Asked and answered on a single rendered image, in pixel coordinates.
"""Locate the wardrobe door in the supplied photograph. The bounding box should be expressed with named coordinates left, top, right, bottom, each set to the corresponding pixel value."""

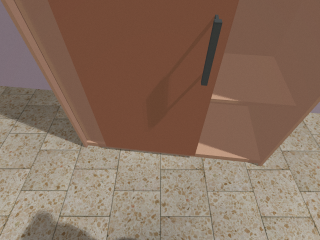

left=14, top=0, right=105, bottom=142
left=48, top=0, right=239, bottom=156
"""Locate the handle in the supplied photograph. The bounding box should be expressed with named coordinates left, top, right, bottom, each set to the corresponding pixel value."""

left=201, top=14, right=223, bottom=86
